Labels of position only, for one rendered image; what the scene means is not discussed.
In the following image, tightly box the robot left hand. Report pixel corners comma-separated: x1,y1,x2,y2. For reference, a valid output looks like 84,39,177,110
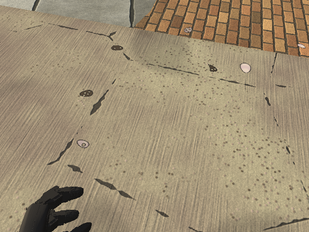
18,186,92,232

